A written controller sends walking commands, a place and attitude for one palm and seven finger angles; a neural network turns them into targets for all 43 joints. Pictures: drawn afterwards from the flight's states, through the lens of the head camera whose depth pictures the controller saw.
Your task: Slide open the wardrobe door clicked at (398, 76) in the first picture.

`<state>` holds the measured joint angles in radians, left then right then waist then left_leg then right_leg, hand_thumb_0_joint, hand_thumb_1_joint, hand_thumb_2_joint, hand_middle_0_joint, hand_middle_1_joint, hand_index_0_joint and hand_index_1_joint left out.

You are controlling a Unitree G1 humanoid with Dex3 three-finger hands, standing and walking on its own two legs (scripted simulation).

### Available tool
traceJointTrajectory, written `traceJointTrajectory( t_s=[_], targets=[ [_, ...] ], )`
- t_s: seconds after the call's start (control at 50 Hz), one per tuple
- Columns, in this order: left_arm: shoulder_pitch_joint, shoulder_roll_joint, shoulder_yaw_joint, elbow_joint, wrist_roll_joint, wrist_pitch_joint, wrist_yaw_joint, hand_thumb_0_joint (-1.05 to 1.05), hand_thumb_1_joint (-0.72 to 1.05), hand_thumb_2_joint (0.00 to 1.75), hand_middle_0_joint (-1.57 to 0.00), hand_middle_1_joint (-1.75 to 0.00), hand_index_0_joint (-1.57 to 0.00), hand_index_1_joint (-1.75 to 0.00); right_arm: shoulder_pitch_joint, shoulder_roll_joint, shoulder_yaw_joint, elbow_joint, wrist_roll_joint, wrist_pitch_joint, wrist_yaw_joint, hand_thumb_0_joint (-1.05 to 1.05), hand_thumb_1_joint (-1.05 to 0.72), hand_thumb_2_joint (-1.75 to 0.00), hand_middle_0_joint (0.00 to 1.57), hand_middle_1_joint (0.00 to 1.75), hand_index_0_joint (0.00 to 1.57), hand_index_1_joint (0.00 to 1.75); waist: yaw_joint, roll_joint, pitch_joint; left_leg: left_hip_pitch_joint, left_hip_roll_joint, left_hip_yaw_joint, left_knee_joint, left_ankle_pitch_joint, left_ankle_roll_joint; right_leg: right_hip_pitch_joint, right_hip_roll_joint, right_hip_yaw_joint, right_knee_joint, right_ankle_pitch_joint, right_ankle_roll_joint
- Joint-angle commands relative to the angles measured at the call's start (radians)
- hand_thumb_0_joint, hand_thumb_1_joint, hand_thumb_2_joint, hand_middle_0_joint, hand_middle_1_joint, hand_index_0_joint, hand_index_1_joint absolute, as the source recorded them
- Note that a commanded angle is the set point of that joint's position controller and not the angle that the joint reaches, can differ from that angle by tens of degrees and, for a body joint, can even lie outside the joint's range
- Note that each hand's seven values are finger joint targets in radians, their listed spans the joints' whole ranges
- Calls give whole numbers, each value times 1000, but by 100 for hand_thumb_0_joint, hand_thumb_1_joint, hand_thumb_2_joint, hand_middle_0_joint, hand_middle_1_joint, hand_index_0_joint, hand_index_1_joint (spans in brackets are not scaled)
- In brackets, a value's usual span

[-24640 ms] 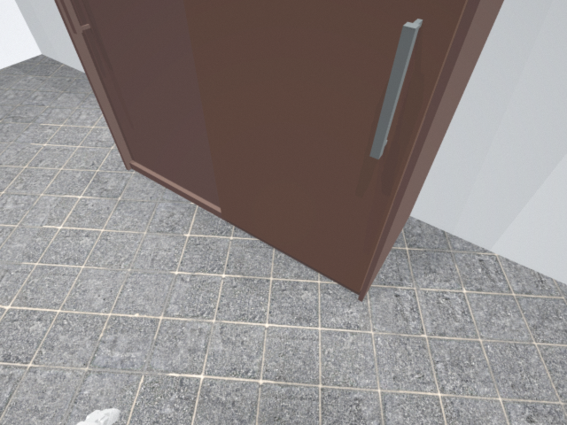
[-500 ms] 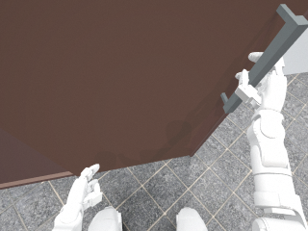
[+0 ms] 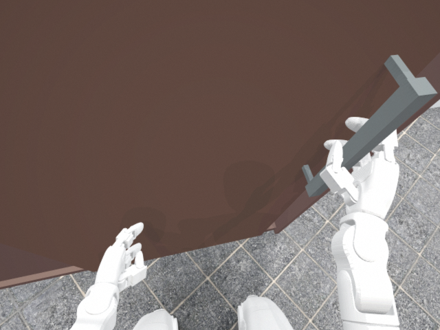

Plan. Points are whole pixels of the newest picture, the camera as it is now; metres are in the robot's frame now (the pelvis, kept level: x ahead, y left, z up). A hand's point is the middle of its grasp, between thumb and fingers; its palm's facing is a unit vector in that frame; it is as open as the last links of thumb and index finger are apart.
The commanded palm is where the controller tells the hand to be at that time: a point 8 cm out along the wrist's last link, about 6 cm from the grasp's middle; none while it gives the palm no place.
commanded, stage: step sideways, sliding the door along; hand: right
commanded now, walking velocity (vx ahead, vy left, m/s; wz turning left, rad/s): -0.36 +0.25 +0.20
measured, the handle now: (343, 143) +0.36 -0.21 +0.11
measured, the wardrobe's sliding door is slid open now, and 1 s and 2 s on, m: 0.08 0.28 0.45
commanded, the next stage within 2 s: none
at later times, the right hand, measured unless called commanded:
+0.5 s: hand (270, 179) +0.31 -0.08 +0.12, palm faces +0.26 +0.96 +0.01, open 5.9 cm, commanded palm +0.26 -0.06 +0.09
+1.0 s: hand (197, 194) +0.29 +0.02 +0.12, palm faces +0.23 +0.97 +0.04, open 6.2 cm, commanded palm +0.25 +0.04 +0.09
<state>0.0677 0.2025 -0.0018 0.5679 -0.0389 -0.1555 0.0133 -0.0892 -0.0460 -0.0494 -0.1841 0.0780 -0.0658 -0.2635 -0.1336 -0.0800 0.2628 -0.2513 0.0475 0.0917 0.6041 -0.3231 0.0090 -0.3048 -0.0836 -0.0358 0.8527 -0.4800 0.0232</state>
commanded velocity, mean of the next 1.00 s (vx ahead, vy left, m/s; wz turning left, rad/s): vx -0.25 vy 0.28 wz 0.10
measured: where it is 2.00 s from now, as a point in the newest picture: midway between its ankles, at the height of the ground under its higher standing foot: outside the picture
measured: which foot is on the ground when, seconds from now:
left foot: down 0.00-0.08, up 0.10-0.60, down 0.62-0.82, up 0.84-1.00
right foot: down 0.00-0.62, up 0.64-0.80, down 0.82-1.00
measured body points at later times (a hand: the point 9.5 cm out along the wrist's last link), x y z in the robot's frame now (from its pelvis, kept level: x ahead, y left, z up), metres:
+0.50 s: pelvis +0.01 +0.07 +0.01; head +0.09 +0.06 +0.45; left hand +0.20 +0.25 -0.08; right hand +0.29 -0.13 +0.12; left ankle +0.05 +0.24 -0.59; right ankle -0.02 -0.15 -0.73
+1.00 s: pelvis -0.06 +0.18 +0.01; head +0.01 +0.14 +0.45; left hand +0.05 +0.43 -0.08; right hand +0.27 -0.03 +0.12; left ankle -0.12 +0.33 -0.51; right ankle -0.03 +0.06 -0.73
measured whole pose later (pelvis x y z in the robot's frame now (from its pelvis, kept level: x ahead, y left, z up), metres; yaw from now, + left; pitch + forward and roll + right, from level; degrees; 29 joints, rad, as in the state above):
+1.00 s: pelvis -0.06 +0.18 +0.01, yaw +8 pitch -4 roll +6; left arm 0.23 0.20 0.03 0.62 -0.02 -0.06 0.00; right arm -0.09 -0.14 -0.12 -0.14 0.07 -0.05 -0.24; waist -0.07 -0.03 0.21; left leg -0.63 -0.06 0.01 1.70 -0.44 -0.04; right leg -0.22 -0.17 -0.04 0.58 -0.29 0.01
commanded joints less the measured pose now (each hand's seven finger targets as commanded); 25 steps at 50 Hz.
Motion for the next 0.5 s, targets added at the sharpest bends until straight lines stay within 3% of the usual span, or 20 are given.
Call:
traceJointTrajectory(
  t_s=[0.0,0.02,0.04,0.06,0.08,0.12,0.14,0.2,0.32,0.34,0.36,0.42,0.44,0.48],
  targets=[
    [-23,47,38,-138,2,-34,17,0,90,90,-20,-30,-20,-30,-269,40,413,-538,-56,-193,143,0,-90,-90,45,140,45,140,155,294,-573,340,196,-222,97,1283,91,105,-13,10,-304,273,-22],
    [-21,67,58,-149,0,-29,12,0,90,90,-20,-30,-20,-30,-243,41,424,-545,-54,-204,149,0,-90,-90,45,140,45,140,160,246,-622,167,118,-146,172,1060,23,355,-104,21,-384,818,-56],
    [-29,108,78,-172,-4,-29,-2,0,90,90,-20,-30,-20,-30,-221,44,441,-551,-48,-211,160,0,-90,-90,45,140,45,140,151,48,-656,-94,34,-87,338,353,-19,589,-298,148,-381,1303,-144],
    [-22,122,87,-184,-7,-26,-21,0,90,90,-20,-30,-20,-30,-197,85,468,-469,-59,-212,171,0,-90,-90,45,140,45,140,142,-20,-635,-242,-11,-106,504,-202,-8,655,-405,170,-380,1558,-214],
    [-13,110,80,-197,16,-29,-26,0,90,90,-20,-30,-20,-30,-256,97,469,-565,-70,-222,173,0,-90,-90,45,140,45,140,164,-73,-576,-330,-22,-115,629,-319,-18,631,-418,169,-376,1614,-236],
    [11,111,76,-179,16,-30,-21,0,90,90,-20,-30,-20,-30,-203,39,403,-517,-71,-216,157,0,-90,-90,45,140,45,140,173,-84,-531,-431,-18,-110,717,-274,-9,650,-388,110,-362,1407,-233],
    [-2,118,77,-184,16,-27,-13,0,90,90,-20,-30,-20,-30,-191,21,384,-508,-66,-207,149,0,-90,-90,45,140,45,140,171,-84,-524,-459,-20,-98,745,-275,-13,663,-394,109,-367,1386,-227],
    [10,107,59,-193,18,-27,-7,0,90,90,-20,-30,-20,-30,-174,36,404,-496,-65,-182,143,0,-90,-90,45,140,45,140,173,-119,-461,-518,-15,-88,850,-247,-27,639,-387,17,-394,1251,-186],
    [6,112,44,-208,20,-20,13,0,90,90,-20,-30,-20,-30,-161,2,358,-454,-55,-145,125,0,-90,-90,45,140,45,140,175,-171,-356,-543,11,-70,916,-225,-46,539,-418,-49,-462,1101,-171],
    [-6,115,49,-213,18,-24,19,0,90,90,-20,-30,-20,-30,-170,-5,345,-456,-50,-139,123,0,-90,-90,45,140,45,140,176,-180,-372,-546,24,-79,900,-223,-50,560,-428,-53,-468,1063,-177],
    [14,115,43,-206,18,-23,22,0,90,90,-20,-30,-20,-30,-159,17,362,-429,-45,-137,121,0,-90,-90,45,140,45,140,179,-165,-327,-548,22,-74,891,-229,-49,523,-430,-48,-474,1065,-178],
    [17,115,48,-208,15,-28,28,0,90,90,-20,-30,-20,-30,-172,13,355,-402,-44,-141,118,0,-90,-90,45,140,45,140,181,-219,-317,-508,38,-58,790,-218,-42,517,-432,-81,-463,1040,-168],
    [1,123,55,-206,11,-30,29,0,90,90,-20,-30,-20,-30,-188,3,338,-398,-39,-138,118,0,-90,-90,45,140,45,140,176,-250,-328,-467,49,-59,712,-194,-43,521,-426,-108,-461,1010,-159],
    [2,103,51,-205,8,-33,24,0,90,90,-20,-30,-20,-30,-181,-3,324,-341,-40,-142,116,0,-90,-90,45,140,45,140,181,-241,-311,-306,18,2,501,-151,-30,440,-386,-143,-398,1043,-134]
  ],
)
